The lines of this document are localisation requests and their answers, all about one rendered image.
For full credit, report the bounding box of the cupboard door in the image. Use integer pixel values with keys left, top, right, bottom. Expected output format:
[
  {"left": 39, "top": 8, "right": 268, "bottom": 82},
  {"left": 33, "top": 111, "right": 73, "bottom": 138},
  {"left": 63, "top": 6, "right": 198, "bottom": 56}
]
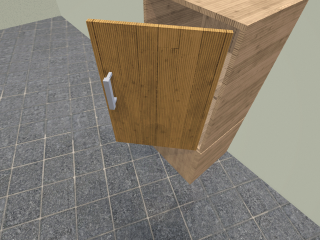
[{"left": 86, "top": 18, "right": 234, "bottom": 151}]

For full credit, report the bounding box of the handle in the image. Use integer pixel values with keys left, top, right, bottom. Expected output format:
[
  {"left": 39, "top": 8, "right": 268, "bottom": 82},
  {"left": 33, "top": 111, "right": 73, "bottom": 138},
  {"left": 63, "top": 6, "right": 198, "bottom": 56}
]
[{"left": 103, "top": 72, "right": 117, "bottom": 110}]

